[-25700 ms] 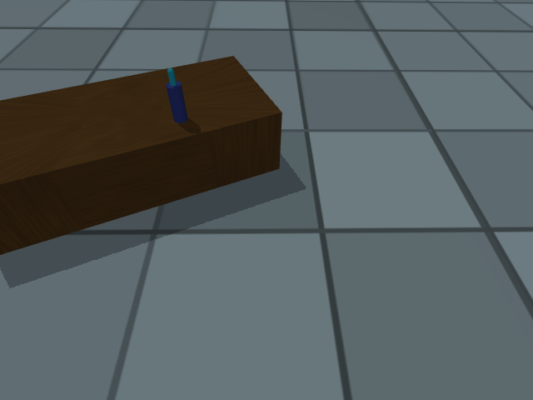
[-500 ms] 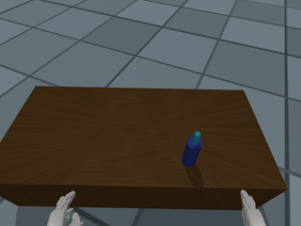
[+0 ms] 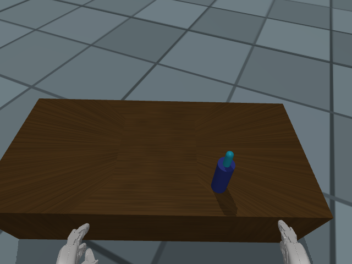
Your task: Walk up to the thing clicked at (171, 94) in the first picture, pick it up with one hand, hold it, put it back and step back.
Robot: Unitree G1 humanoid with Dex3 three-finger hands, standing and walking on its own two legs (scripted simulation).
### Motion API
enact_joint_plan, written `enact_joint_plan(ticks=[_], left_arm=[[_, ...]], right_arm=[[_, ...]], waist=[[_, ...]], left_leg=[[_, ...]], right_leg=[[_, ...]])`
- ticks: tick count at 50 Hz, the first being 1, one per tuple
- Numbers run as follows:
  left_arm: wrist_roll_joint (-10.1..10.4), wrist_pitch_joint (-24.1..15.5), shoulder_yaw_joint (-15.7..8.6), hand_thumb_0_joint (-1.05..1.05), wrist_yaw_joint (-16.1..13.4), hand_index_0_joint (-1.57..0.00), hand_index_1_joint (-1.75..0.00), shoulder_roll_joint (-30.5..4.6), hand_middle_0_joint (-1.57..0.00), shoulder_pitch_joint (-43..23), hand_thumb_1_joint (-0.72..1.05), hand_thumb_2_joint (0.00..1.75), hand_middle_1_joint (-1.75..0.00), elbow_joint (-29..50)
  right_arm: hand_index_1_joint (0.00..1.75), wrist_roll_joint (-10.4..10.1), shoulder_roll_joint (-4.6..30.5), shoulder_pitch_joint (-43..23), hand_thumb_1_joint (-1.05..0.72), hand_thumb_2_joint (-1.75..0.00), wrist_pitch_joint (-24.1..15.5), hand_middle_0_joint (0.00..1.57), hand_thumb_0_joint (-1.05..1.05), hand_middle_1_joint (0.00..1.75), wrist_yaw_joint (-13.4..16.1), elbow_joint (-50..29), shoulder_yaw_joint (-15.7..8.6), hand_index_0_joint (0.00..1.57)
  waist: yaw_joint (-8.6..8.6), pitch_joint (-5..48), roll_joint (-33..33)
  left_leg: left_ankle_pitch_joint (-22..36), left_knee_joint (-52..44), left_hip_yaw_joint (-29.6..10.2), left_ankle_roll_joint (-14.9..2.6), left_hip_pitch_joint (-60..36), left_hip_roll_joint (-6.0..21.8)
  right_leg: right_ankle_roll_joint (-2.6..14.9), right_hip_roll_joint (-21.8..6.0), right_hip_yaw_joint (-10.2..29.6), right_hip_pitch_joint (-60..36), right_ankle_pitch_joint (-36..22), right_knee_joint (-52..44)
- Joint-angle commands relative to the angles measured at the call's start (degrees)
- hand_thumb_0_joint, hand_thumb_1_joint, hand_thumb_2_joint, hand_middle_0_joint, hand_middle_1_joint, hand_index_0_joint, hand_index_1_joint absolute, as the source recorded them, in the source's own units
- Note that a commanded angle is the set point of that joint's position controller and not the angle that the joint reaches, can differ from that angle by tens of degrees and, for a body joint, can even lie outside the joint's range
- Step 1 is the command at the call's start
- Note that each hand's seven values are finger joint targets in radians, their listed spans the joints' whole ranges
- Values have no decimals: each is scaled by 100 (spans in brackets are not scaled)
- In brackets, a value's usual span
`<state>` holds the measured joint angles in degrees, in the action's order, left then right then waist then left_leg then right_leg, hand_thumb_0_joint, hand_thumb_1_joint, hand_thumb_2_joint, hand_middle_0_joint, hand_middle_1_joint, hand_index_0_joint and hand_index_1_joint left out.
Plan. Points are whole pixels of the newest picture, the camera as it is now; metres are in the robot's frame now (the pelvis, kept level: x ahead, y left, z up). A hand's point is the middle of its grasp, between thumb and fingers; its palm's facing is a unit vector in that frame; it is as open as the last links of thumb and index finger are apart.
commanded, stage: stand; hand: right
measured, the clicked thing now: (223, 171) +0.50 -0.17 -0.25
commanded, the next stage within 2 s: none
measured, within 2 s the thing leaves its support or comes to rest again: neither
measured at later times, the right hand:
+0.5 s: hand out of the picture +0.07 -0.26 -0.12, palm faces -0.02 +0.94 -0.35, open 7.8 cm
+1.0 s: hand out of the picture +0.05 -0.26 -0.11, palm faces -0.02 +0.94 -0.33, open 7.4 cm
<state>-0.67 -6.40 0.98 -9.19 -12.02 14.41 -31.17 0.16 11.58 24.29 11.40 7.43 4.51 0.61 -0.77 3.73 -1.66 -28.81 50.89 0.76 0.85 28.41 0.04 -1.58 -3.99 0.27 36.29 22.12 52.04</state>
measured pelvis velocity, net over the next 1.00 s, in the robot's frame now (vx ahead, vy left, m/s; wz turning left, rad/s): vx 0.00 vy -0.01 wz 0.00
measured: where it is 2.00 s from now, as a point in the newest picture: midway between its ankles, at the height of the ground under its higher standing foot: outside the picture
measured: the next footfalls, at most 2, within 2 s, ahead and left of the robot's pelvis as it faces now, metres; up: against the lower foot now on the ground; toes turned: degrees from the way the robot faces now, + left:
none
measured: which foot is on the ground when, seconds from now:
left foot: down 0.00-1.00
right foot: down 0.00-1.00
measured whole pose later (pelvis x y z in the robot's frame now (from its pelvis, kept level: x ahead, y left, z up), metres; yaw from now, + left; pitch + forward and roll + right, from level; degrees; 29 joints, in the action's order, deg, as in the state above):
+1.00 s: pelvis +0.00 -0.01 +0.05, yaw +0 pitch -4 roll +0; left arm -1.1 -0.5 -1.4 0.3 -18.3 7.2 -67.4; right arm 1.4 18.2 10.5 -0.3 0.6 63.9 -0.9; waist -0.9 -2.6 -0.1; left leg -14.2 21.2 -0.1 2.2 3.5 2.4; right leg -0.3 -1.4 -2.1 10.3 8.0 21.8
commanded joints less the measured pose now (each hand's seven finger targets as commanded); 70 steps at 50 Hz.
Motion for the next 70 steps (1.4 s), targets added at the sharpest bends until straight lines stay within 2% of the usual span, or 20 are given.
enact_joint_plan(ticks=[1, 3, 4, 6, 10, 14, 21, 24, 26, 27, 29, 31, 32, 34, 38, 39, 41, 46, 49, 70], left_arm=[[-551, 215, -587, 0, 502, -20, -30, -1398, -20, -505, 90, 90, -30, -260], [-357, 263, -539, 0, 683, -20, -30, -1372, -20, -511, 90, 90, -30, -446], [-299, 285, -534, 0, 767, -20, -30, -1371, -20, -536, 90, 90, -30, -554], [-225, 287, -565, 0, 863, -20, -30, -1425, -20, -555, 90, 90, -30, -767], [-220, 338, -564, 0, 906, -20, -30, -1481, -20, -659, 90, 90, -30, -1218], [-157, 368, -578, 0, 876, -20, -30, -1583, -20, -699, 90, 90, -30, -1585], [-87, 455, -532, 0, 808, -20, -30, -1679, -20, -609, 90, 90, -30, -2263], [-55, 504, -507, 0, 798, -20, -30, -1702, -20, -634, 90, 90, -30, -2513], [-65, 517, -494, 0, 800, -20, -30, -1733, -20, -694, 90, 90, -30, -2636], [-73, 510, -501, 0, 793, -20, -30, -1753, -20, -701, 90, 90, -30, -2693], [-68, 521, -489, 0, 807, -20, -30, -1753, -20, -755, 90, 90, -30, -2798], [-63, 527, -485, 0, 818, -20, -30, -1764, -20, -894, 90, 90, -30, -2855], [-67, 524, -475, 0, 822, -20, -30, -1734, -20, -836, 90, 90, -30, -2920], [-56, 509, -477, 0, 840, -20, -30, -1733, -20, -930, 90, 90, -30, -2968], [-62, 477, -460, 0, 833, -20, -30, -1704, -20, -923, 90, 90, -30, -3117], [-60, 476, -447, 0, 846, -20, -30, -1683, -20, -965, 90, 90, -30, -3128], [-59, 494, -440, 0, 854, -20, -30, -1691, -20, -981, 90, 90, -30, -3178], [-56, 494, -438, 0, 865, -20, -30, -1742, -20, -1021, 90, 90, -30, -3246], [-54, 500, -429, 0, 862, -20, -30, -1784, -20, -1044, 90, 90, -30, -3286], [-4, 483, -314, 0, 874, -20, -30, -1903, -20, -996, 90, 90, -30, -3286]], right_arm=[[30, 572, 1678, -602, 9, -52, -1073, 20, 0, 30, -419, 1418, -682, 20], [30, 443, 1655, -814, -7, -68, -1246, 20, 0, 30, -519, 1804, -605, 20], [30, 357, 1615, -918, -15, -76, -1283, 20, 0, 30, -573, 1993, -566, 20], [30, 254, 1568, -1083, -31, -90, -1332, 20, 0, 30, -590, 2335, -549, 20], [30, 291, 1597, -1087, -63, -90, -1387, 20, 0, 30, -588, 3117, -539, 20], [30, 250, 1643, -1038, -90, -90, -1405, 20, 0, 30, -559, 3724, -525, 20], [30, 188, 1713, -1035, -90, -90, -1397, 20, 0, 30, -496, 4604, -451, 20], [30, 169, 1710, -1169, -90, -90, -1372, 20, 0, 30, -489, 4890, -401, 20], [30, 157, 1715, -1259, -90, -90, -1346, 20, 0, 30, -501, 5036, -383, 20], [30, 163, 1740, -1243, -90, -90, -1341, 20, 0, 30, -500, 5095, -391, 20], [30, 161, 1739, -1293, -90, -90, -1321, 20, 0, 30, -512, 5234, -374, 20], [30, 163, 1744, -1272, -90, -90, -1315, 20, 0, 30, -528, 5331, -362, 20], [30, 157, 1763, -1380, -90, -90, -1316, 20, 0, 30, -538, 5360, -369, 20], [30, 163, 1736, -1347, -90, -90, -1320, 20, 0, 30, -543, 5435, -346, 20], [30, 142, 1736, -1430, -90, -90, -1328, 20, 0, 30, -552, 5515, -346, 20], [30, 145, 1719, -1433, -90, -90, -1332, 20, 0, 30, -552, 5546, -331, 20], [30, 147, 1780, -1491, -90, -90, -1310, 20, 0, 30, -563, 5582, -347, 20], [30, 143, 1774, -1504, -90, -90, -1300, 20, 0, 30, -581, 5625, -345, 20], [30, 145, 1788, -1506, -90, -90, -1290, 20, 0, 30, -593, 5641, -347, 20], [30, 91, 1889, -1534, -90, -90, -1298, 20, 0, 30, -634, 5751, -279, 20]], waist=[[51, 238, 633], [-14, 162, 718], [-30, 129, 687], [-3, 252, 349], [77, -92, 141], [124, -53, 27], [119, 136, -13], [62, -128, 58], [44, -299, 49], [64, -186, 53], [37, -427, 83], [78, -583, 191], [25, -596, 211], [47, -543, 317], [35, -447, 159], [36, -521, 180], [14, -624, 212], [27, -593, 183], [36, -660, 95], [40, -479, 94]], left_leg=[[1398, -1359, -811, -533, -365, 566], [1512, -1474, -934, -511, -386, 680], [1325, -1614, -929, -475, -324, 670], [1513, -1480, -675, -368, -482, 541], [1215, -1726, -550, -322, -807, 435], [1787, -1947, -506, -289, -1277, 473], [2831, -2326, -375, -180, -1831, 542], [2792, -2635, -423, -150, -1838, 584], [2409, -2813, -425, -134, -1765, 572], [2470, -2797, -386, -130, -1843, 584], [2098, -3006, -410, -120, -1803, 587], [1854, -3184, -428, -124, -1636, 587], [1890, -3186, -453, -137, -1733, 610], [1808, -3286, -455, -156, -1666, 629], [2140, -3284, -460, -142, -1886, 662], [2048, -3332, -446, -137, -1868, 654], [1714, -3402, -449, -144, -1826, 641], [1633, -3504, -458, -179, -1858, 675], [1483, -3523, -439, -178, -1836, 649], [1841, -3598, -424, -166, -1959, 709]], right_leg=[[556, 81, 26, -1230, -1162, -638], [511, 105, 45, -1466, -1099, -833], [484, 134, 50, -1573, -965, -1006], [487, 72, 176, -1830, -1363, -1219], [536, -56, 408, -1660, -934, -1778], [526, -140, 459, -1948, -1508, -2059], [526, -287, 454, -2831, -2843, -2428], [456, -253, 400, -2925, -2576, -2655], [409, -230, 397, -2938, -2093, -2859], [404, -268, 408, -3069, -2228, -2896], [369, -219, 405, -2924, -1666, -3082], [358, -210, 420, -2968, -1352, -3186], [346, -200, 407, -2918, -1302, -3237], [337, -215, 399, -3057, -1425, -3244], [299, -251, 378, -3144, -1817, -3293], [289, -246, 397, -3093, -1793, -3324], [271, -219, 401, -2968, -1249, -3455], [277, -236, 411, -2975, -1303, -3460], [251, -234, 455, -2878, -1026, -3557], [267, -304, 458, -3014, -1506, -3466]])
